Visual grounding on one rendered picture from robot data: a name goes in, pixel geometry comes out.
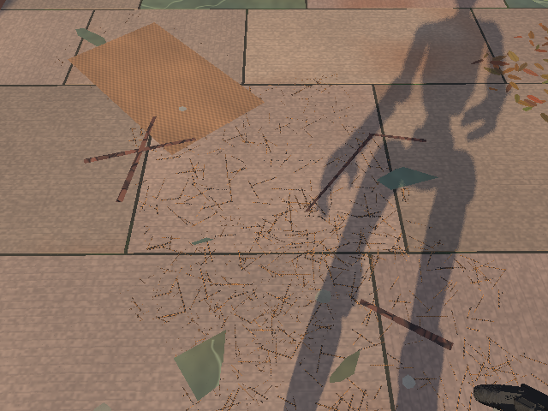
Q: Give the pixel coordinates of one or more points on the robot right hand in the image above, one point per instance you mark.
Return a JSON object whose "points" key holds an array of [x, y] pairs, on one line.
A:
{"points": [[511, 398]]}

